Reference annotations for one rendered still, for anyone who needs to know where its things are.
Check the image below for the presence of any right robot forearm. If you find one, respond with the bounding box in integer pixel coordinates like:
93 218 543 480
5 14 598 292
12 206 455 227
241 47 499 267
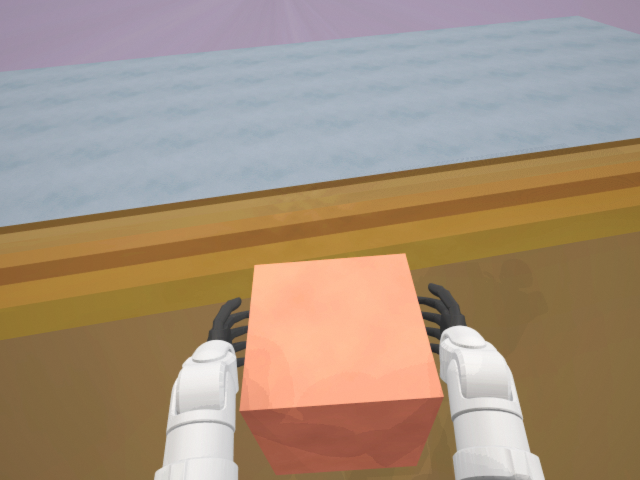
439 326 545 480

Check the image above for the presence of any carton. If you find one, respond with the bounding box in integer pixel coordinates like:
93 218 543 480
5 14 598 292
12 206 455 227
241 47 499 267
239 253 444 475

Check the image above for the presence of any robot right hand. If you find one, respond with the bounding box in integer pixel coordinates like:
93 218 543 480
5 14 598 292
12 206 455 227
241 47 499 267
417 283 467 355

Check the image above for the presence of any left robot forearm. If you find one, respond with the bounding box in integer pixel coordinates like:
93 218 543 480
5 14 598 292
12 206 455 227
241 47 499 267
154 340 239 480

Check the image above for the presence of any robot left hand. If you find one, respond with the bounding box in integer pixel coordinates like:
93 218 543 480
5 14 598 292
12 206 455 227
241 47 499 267
207 297 250 367

